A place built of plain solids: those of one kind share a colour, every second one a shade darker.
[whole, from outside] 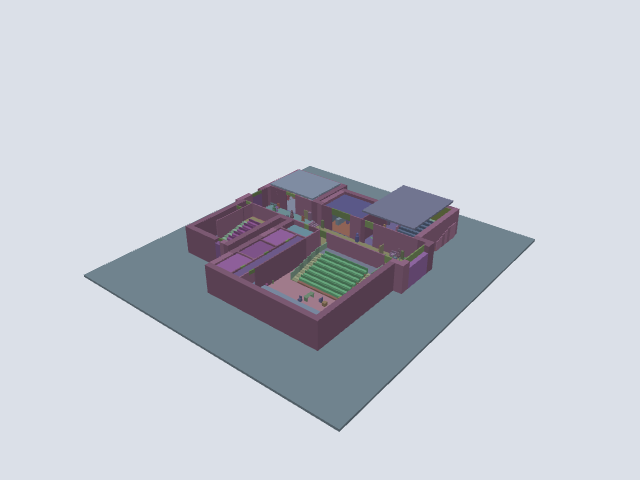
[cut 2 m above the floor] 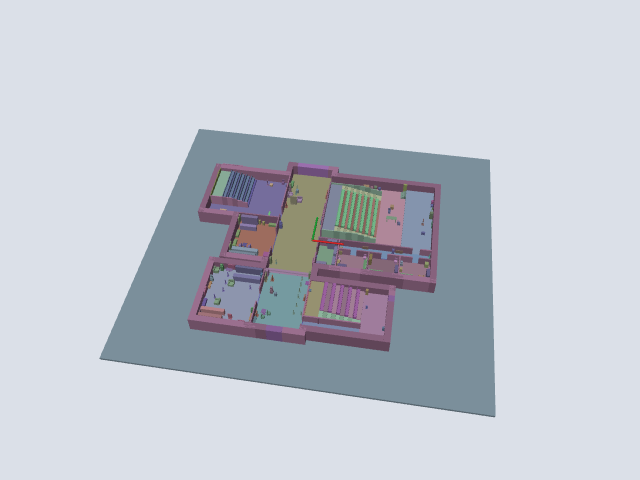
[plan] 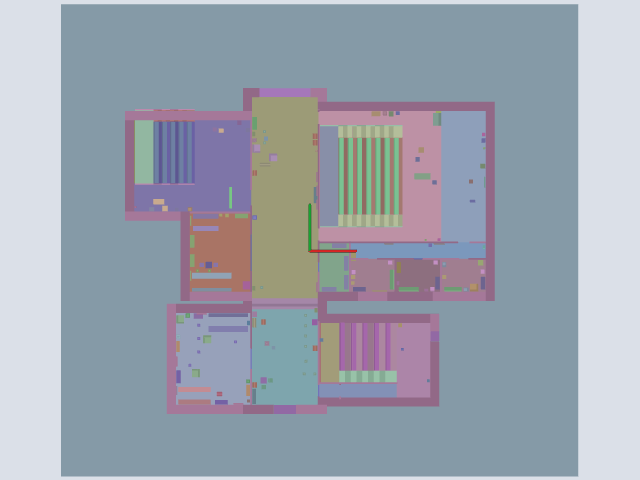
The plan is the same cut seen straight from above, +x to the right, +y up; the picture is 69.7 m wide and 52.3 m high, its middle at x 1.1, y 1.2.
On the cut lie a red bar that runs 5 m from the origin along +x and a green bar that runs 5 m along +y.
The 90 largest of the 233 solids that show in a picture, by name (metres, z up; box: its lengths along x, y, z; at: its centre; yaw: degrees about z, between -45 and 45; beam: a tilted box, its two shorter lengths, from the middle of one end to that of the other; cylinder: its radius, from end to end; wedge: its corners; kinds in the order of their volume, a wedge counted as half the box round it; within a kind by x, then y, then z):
{
 "wall_1": {"box": [1.0, 11.95, 5.05], "at": [-19.65, 9.28, 1.93]},
 "wall_2": {"box": [6.93, 1.0, 5.05], "at": [-16.69, 3.8, 1.93]},
 "wall_3": {"box": [1.0, 12.0, 5.05], "at": [-15.1, -11.75, 1.93]},
 "wall_4": {"box": [1.0, 9.75, 5.05], "at": [-13.6, -0.57, 1.93]},
 "wall_5": {"box": [13.85, 1.0, 5.05], "at": [-13.22, 14.75, 1.93]},
 "wall_6": {"box": [9.3, 1.0, 5.05], "at": [-10.95, -6.25, 1.93]},
 "wall_7": {"box": [10.1, 1.0, 5.05], "at": [-10.55, -17.25, 1.93]},
 "wall_8": {"box": [7.8, 1.0, 5.05], "at": [-10.2, -4.95, 1.93]},
 "wall_9": {"box": [7.0, 0.2, 5.05], "at": [-9.8, 4.2, 1.93]},
 "wall_10": {"box": [6.93, 0.2, 5.05], "at": [-9.76, 4.2, 1.93]},
 "wall_11": {"box": [1.0, 3.41, 5.05], "at": [-6.8, 16.05, 1.93]},
 "wall_12": {"box": [0.2, 4.1, 5.05], "at": [-6.4, -14.9, 1.93]},
 "wall_13": {"box": [0.2, 4.1, 5.05], "at": [-6.4, -14.9, 1.93]},
 "wall_14": {"box": [0.2, 4.1, 5.05], "at": [-6.4, -8.6, 1.93]},
 "wall_15": {"box": [0.2, 7.8, 5.05], "at": [-6.4, 10.55, 1.93]},
 "wall_16": {"box": [1.8, 1.0, 5.05], "at": [-6.4, 17.25, 1.93]},
 "wall_17": {"box": [3.38, 1.0, 5.05], "at": [-5.61, -17.25, 1.93]},
 "wall_18": {"box": [3.38, 1.0, 5.05], "at": [0.16, -17.25, 1.93]},
 "wall_19": {"box": [0.2, 6.95, 5.05], "at": [0.95, -11.12, 1.93]},
 "wall_20": {"box": [0.2, 11.4, 5.05], "at": [0.95, 8.15, 1.93]},
 "wall_21": {"box": [0.2, 11.4, 5.05], "at": [0.95, 8.15, 1.93]},
 "wall_22": {"box": [1.8, 1.0, 5.05], "at": [0.95, 17.25, 1.93]},
 "wall_23": {"box": [1.0, 1.71, 5.05], "at": [1.35, -16.9, 1.93]},
 "wall_24": {"box": [1.0, 3.2, 5.05], "at": [1.35, -6.13, 1.93]},
 "wall_25": {"box": [1.0, 2.41, 5.05], "at": [1.35, 16.55, 1.93]},
 "wall_26": {"box": [4.4, 1.0, 5.05], "at": [3.05, -4.95, 1.93]},
 "wall_27": {"box": [0.2, 5.7, 5.05], "at": [4.35, -1.8, 1.93]},
 "wall_28": {"box": [8.7, 0.2, 5.05], "at": [5.2, -14.4, 1.93]},
 "wall_29": {"box": [6.77, 1.0, 5.05], "at": [6.83, -4.95, 1.93]},
 "wall_30": {"box": [13.25, 1.0, 5.05], "at": [7.47, -16.45, 1.93]},
 "wall_31": {"box": [13.25, 1.0, 5.05], "at": [7.47, -7.35, 1.93]},
 "wall_32": {"box": [15.33, 0.2, 5.05], "at": [8.51, 0.95, 1.93]},
 "wall_33": {"box": [11.93, 0.2, 5.05], "at": [10.21, 0.95, 1.93]},
 "wall_34": {"box": [19.3, 1.0, 5.05], "at": [10.5, 15.75, 1.93]},
 "wall_35": {"box": [6.77, 1.0, 5.05], "at": [11.8, -4.95, 1.93]},
 "wall_36": {"box": [1.0, 7.11, 5.05], "at": [13.6, -13.4, 1.93]},
 "wall_37": {"box": [1.0, 1.9, 5.05], "at": [13.6, -7.8, 1.93]},
 "wall_38": {"box": [4.02, 0.2, 5.05], "at": [14.28, -0.85, 1.93]},
 "wall_39": {"box": [6.77, 1.0, 5.05], "at": [16.77, -4.95, 1.93]},
 "wall_40": {"box": [1.0, 5.5, 5.05], "at": [19.65, -2.7, 1.93]},
 "wall_41": {"box": [1.0, 3.6, 5.05], "at": [19.65, 0.05, 1.93]},
 "wall_42": {"box": [1.0, 16.2, 5.05], "at": [19.65, 8.15, 1.93]},
 "ground_under_all_1": {"box": [56.38, 51.48, 0.4], "at": [1.06, 1.16, -0.75]},
 "floor_main_hall_1": {"box": [18.3, 14.4, 0.6], "at": [10.1, 8.15, -0.3]},
 "floor_gallery_room_1": {"box": [8.3, 10.2, 1.2], "at": [-10.55, -11.75, 0.0]},
 "floor_street_low_1": {"box": [7.35, 22.0, 0.6], "at": [-2.73, 5.85, -0.3]},
 "floor_street_high_1": {"box": [7.35, 10.5, 1.2], "at": [-2.73, -11.6, 0.0]},
 "step_main_tier_1": {"box": [1.0, 8.37, 2.28], "at": [3.6, 8.15, 0.54]},
 "step_main_tier_2": {"box": [1.0, 8.37, 2.04], "at": [4.6, 8.15, 0.42]},
 "step_main_tier_3": {"box": [1.0, 8.37, 1.8], "at": [5.6, 8.15, 0.3]},
 "step_main_tier_4": {"box": [1.0, 8.37, 1.56], "at": [6.6, 8.15, 0.18]},
 "step_main_tier_5": {"box": [1.0, 8.37, 1.32], "at": [7.6, 8.15, 0.06]},
 "step_main_tier_6": {"box": [1.0, 8.37, 1.08], "at": [8.6, 8.15, -0.06]},
 "step_main_tier_7": {"box": [1.0, 8.37, 0.84], "at": [9.6, 8.15, -0.18]},
 "platform_main_stage_1": {"box": [4.95, 14.4, 1.2], "at": [16.77, 8.15, 0.0]},
 "floor_studio_1": {"box": [12.85, 10.15, 0.6], "at": [-12.82, 9.28, -0.3]},
 "floor_dressing_1": {"box": [4.97, 3.7, 1.2], "at": [6.83, -2.7, 0.0]},
 "floor_dressing_2": {"box": [4.97, 3.7, 1.2], "at": [11.8, -2.7, 0.0]},
 "floor_dressing_3": {"box": [4.97, 3.7, 1.2], "at": [16.77, -2.7, 0.0]},
 "step_screen_tier_1": {"box": [1.25, 5.3, 2.45], "at": [3.83, -10.4, 0.62]},
 "step_screen_tier_2": {"box": [1.25, 5.3, 2.2], "at": [5.08, -10.4, 0.5]},
 "step_screen_tier_3": {"box": [1.25, 5.3, 1.95], "at": [6.33, -10.4, 0.38]},
 "step_screen_tier_4": {"box": [1.25, 5.3, 1.7], "at": [7.58, -10.4, 0.25]},
 "step_screen_tier_5": {"box": [1.25, 5.3, 1.45], "at": [8.82, -10.4, 0.12]},
 "step_main_head_1": {"box": [2.0, 10.9, 2.28], "at": [2.1, 8.15, 0.54]},
 "step_studio_tier_1": {"box": [0.9, 6.75, 1.9], "at": [-16.6, 10.72, 0.35]},
 "step_studio_tier_2": {"box": [0.9, 6.75, 1.64], "at": [-15.7, 10.72, 0.22]},
 "step_studio_tier_3": {"box": [0.9, 6.75, 1.38], "at": [-14.8, 10.72, 0.09]},
 "step_studio_tier_4": {"box": [0.9, 6.75, 1.12], "at": [-13.9, 10.72, -0.04]},
 "step_studio_tier_5": {"box": [0.9, 6.75, 0.86], "at": [-13.0, 10.72, -0.17]},
 "ceil_studio_1": {"box": [12.85, 10.15, 0.3], "at": [-12.82, 9.28, 5.95]},
 "floor_screen_front_1": {"box": [3.75, 8.3, 1.2], "at": [11.32, -11.9, 0.0]},
 "door_leaf_1": {"box": [2.4, 0.97, 4.47], "at": [-2.73, -17.27, 1.64]},
 "door_leaf_2": {"box": [5.55, 0.97, 3.87], "at": [-2.72, 17.27, 1.33]},
 "door_leaf_3": {"box": [0.97, 1.1, 4.47], "at": [13.62, -9.3, 1.64]},
 "floor_cafe_1": {"box": [6.8, 8.75, 0.6], "at": [-9.8, -0.17, -0.3]},
 "step_screen_head_1": {"box": [2.0, 6.65, 2.45], "at": [2.2, -11.07, 0.62]},
 "floor_back_corridor_1": {"box": [14.9, 1.8, 1.2], "at": [11.8, 0.05, 0.0]},
 "step_studio_head_1": {"box": [2.0, 8.0, 1.9], "at": [-18.05, 11.35, 0.35]},
 "ceil_gallery_room_1": {"box": [8.3, 10.2, 0.3], "at": [-10.55, -11.75, 4.75]},
 "ceil_cafe_1": {"box": [6.8, 8.75, 0.3], "at": [-9.8, -0.17, 3.75]},
 "floor_screen_passage_1": {"box": [8.5, 1.65, 1.2], "at": [5.2, -15.22, 0.0]},
 "ceil_dressing_1": {"box": [4.97, 3.7, 0.3], "at": [6.83, -2.7, 4.0]},
 "ceil_dressing_2": {"box": [4.97, 3.7, 0.3], "at": [11.8, -2.7, 4.0]},
 "ceil_dressing_3": {"box": [4.97, 3.7, 0.3], "at": [16.77, -2.7, 4.0]},
 "floor_wc_1": {"box": [3.4, 5.5, 0.6], "at": [2.65, -1.8, -0.3]},
 "ceil_back_corridor_1": {"box": [14.9, 1.8, 0.3], "at": [11.8, 0.05, 4.0]},
 "wall_mass_1": {"box": [0.22, 6.97, 5.05], "at": [-19.16, 10.84, 1.93]},
 "ceil_wc_1": {"box": [3.4, 5.5, 0.3], "at": [2.65, -1.8, 3.4]},
 "step_screen_back_1": {"box": [0.25, 6.65, 2.45], "at": [1.08, -11.07, 0.62]}
}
